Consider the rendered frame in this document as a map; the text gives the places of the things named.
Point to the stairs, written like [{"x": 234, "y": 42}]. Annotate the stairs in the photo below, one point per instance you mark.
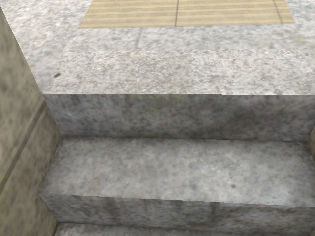
[{"x": 182, "y": 164}]

